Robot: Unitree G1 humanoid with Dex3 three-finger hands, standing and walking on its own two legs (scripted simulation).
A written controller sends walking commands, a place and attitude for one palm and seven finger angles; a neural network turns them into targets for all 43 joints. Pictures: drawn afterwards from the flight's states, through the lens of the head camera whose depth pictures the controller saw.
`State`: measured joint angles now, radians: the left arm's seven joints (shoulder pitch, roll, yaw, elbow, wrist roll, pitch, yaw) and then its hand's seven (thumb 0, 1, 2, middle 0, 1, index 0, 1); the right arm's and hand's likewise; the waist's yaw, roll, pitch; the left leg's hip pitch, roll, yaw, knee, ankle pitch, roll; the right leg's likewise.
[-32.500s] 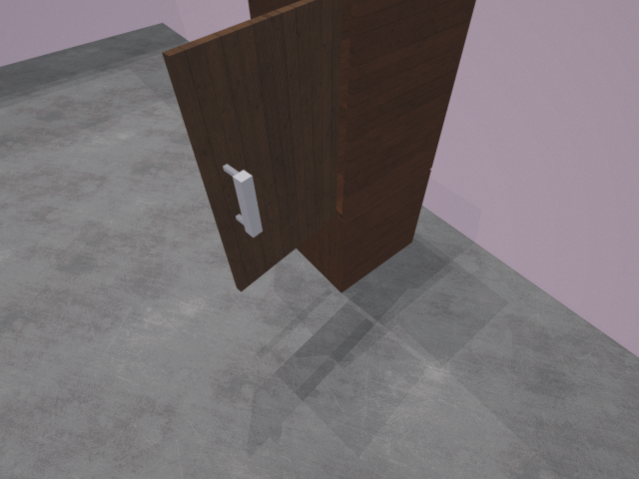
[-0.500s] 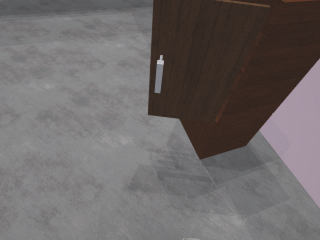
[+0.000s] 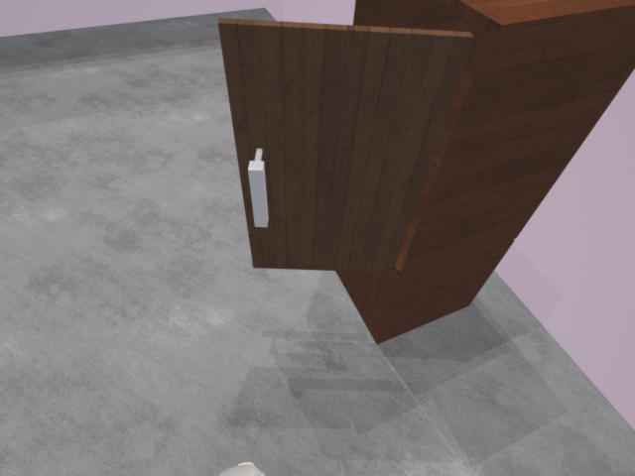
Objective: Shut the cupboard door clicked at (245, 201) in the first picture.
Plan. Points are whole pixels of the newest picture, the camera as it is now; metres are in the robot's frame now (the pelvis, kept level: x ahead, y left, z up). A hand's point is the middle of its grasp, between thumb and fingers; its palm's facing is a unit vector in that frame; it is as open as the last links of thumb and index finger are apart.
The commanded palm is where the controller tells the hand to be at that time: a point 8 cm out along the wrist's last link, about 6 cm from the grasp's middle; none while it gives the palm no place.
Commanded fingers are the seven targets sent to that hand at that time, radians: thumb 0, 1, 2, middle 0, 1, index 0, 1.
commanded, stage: take the last steps up to it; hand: left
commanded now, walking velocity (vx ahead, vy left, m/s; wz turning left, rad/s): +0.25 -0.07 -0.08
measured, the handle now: (260, 188) +0.61 +0.13 -0.04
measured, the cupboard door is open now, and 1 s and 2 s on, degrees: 66 66 66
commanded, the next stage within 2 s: come to a stop and stand still in 0.24 s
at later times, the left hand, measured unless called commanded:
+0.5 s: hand (246, 403) +0.25 +0.12 -0.17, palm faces -0.05 -0.97 -0.22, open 7.4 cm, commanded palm none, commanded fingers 0.00 0.90 0.90 -0.20 -0.30 -0.20 -0.30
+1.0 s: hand (205, 435) +0.21 +0.17 -0.18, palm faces +0.01 -0.97 -0.22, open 7.4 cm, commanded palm none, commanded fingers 0.00 0.90 0.90 -0.20 -0.30 -0.20 -0.30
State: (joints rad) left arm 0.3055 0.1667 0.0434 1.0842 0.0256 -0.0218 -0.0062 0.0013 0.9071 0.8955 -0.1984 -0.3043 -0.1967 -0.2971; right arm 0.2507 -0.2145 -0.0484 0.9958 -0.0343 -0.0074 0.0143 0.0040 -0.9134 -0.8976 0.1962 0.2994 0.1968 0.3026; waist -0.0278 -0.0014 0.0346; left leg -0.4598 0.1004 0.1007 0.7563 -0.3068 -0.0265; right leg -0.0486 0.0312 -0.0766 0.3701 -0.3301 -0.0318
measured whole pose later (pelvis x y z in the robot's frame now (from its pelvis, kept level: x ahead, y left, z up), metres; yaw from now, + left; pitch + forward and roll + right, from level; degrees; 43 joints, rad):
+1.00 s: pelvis +0.17 -0.03 +0.01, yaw -2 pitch +0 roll -2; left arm 0.21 0.24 0.05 1.02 0.02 0.06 0.03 0.00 0.91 0.90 -0.20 -0.30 -0.19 -0.30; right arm 0.13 -0.16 -0.01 0.96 -0.02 0.01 -0.03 0.00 -0.91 -0.90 0.20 0.30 0.20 0.30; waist 0.02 -0.03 0.08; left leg -0.27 0.02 0.08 0.47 -0.21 0.06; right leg -0.30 -0.01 0.02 0.84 -0.48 0.03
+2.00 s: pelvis +0.17 -0.08 +0.00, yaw -3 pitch +0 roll +1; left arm 0.24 0.22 -0.01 1.09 0.02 -0.02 0.03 0.00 0.91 0.90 -0.20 -0.30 -0.20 -0.30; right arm 0.17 -0.21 0.00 1.09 -0.01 -0.02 -0.01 0.00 -0.91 -0.90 0.20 0.30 0.20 0.30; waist 0.00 -0.01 0.04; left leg -0.23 0.05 0.09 0.46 -0.22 -0.03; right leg -0.13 -0.01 0.03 0.48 -0.34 0.00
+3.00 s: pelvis +0.19 -0.08 +0.01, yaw -2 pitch -1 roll +1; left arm 0.21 0.23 0.00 1.11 0.02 -0.02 0.03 0.00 0.91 0.90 -0.20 -0.30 -0.20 -0.30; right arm 0.16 -0.22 0.00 1.14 -0.02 -0.02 -0.02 0.00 -0.91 -0.90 0.20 0.30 0.20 0.30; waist 0.00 -0.02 0.04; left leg -0.18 0.04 0.08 0.39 -0.21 -0.02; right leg -0.06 -0.02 0.02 0.39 -0.32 0.01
